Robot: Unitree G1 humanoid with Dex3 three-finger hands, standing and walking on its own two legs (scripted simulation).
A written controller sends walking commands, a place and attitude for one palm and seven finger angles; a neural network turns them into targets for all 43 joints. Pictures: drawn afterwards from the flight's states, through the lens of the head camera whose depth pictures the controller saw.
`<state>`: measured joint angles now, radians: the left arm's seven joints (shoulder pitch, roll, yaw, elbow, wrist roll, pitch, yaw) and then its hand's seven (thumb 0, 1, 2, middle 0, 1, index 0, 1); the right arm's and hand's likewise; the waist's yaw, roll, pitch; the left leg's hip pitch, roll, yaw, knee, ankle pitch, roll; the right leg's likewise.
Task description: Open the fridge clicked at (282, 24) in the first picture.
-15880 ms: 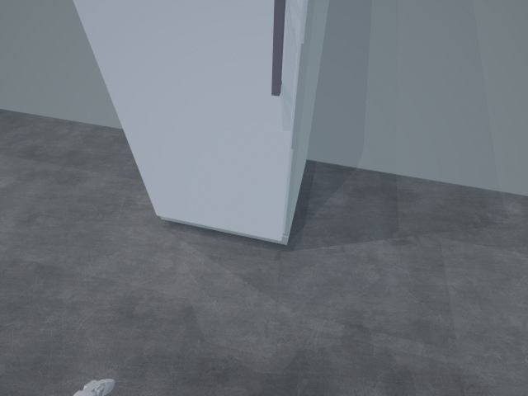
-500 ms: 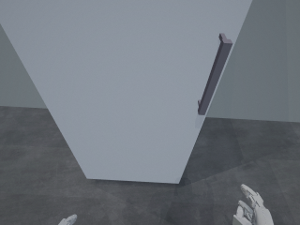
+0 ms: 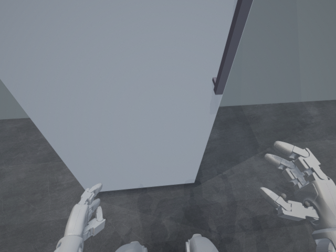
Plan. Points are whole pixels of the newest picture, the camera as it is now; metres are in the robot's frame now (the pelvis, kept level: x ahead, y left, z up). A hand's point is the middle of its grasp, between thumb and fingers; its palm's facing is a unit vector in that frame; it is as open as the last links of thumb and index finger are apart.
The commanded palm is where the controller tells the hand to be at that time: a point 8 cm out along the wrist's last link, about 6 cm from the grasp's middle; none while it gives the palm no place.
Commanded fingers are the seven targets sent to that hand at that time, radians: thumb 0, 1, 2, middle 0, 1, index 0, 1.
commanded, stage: raise the hand to about handle height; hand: right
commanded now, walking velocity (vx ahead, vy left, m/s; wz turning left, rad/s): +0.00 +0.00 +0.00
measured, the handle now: (227, 46) +0.51 -0.13 +0.23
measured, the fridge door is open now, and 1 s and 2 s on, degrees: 0 0 0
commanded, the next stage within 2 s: move the hooked fingers beside the handle in 1.42 s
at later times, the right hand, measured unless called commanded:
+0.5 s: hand (320, 144) +0.29 -0.27 +0.17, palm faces -0.02 +1.00 -0.09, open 13.0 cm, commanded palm +0.26 -0.32 +0.19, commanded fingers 0.00 0.50 -0.30 0.30 1.20 0.30 1.20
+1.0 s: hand out of the picture +0.32 -0.31 +0.26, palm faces +0.02 +1.00 -0.08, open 14.0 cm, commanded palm +0.27 -0.35 +0.26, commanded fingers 0.00 0.50 -0.30 0.30 1.20 0.30 1.20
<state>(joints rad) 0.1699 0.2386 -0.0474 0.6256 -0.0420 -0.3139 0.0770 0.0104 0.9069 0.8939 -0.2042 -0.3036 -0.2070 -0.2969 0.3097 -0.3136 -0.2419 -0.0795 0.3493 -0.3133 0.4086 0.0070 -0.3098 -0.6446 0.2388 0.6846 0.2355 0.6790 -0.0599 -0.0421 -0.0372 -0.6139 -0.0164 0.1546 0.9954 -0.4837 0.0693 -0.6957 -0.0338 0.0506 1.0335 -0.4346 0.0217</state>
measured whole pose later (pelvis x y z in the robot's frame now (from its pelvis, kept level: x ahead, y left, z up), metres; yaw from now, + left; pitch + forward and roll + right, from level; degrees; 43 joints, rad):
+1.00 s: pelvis +0.03 -0.04 +0.07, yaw +1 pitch -4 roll +1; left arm 0.19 0.26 -0.10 0.64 -0.09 -0.18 0.12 0.01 0.90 0.89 -0.21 -0.30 -0.21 -0.30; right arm -0.18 -0.55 -0.45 0.12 0.35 0.28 0.45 -0.01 0.50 -0.30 0.30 1.20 0.30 1.20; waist -0.06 -0.04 -0.01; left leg -0.14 0.00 0.08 0.45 -0.25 0.01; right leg -0.20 0.01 -0.02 0.50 -0.23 -0.03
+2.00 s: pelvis +0.03 -0.04 +0.06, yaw +3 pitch -3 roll +1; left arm 0.19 0.25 -0.08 0.64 -0.09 -0.18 0.11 0.01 0.91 0.89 -0.21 -0.30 -0.21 -0.30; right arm -0.22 -0.41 -0.33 0.07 0.30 0.28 0.32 -0.02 0.50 -0.30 0.30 1.20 0.30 1.20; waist -0.04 -0.03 -0.01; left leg -0.15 0.00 0.05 0.47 -0.26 0.01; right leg -0.19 0.00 -0.05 0.49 -0.24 -0.03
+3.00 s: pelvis +0.03 -0.01 +0.06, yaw +4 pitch +0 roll +0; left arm 0.24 0.27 -0.04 0.68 -0.09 -0.11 0.12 0.01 0.91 0.89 -0.20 -0.30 -0.21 -0.30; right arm -0.50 -0.41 -0.29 0.44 0.24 0.19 0.25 -0.02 0.50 -0.30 0.30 1.20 0.30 1.20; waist 0.02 -0.03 -0.03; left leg -0.22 -0.03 0.06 0.50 -0.27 0.05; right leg -0.25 -0.03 -0.04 0.51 -0.25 0.01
